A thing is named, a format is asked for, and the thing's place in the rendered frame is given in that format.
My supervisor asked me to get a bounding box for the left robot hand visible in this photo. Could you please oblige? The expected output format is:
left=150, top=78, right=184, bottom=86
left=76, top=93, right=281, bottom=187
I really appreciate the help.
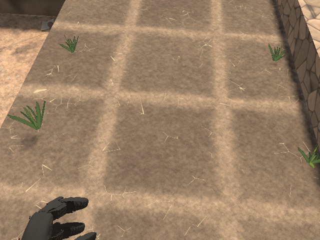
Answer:
left=18, top=196, right=97, bottom=240

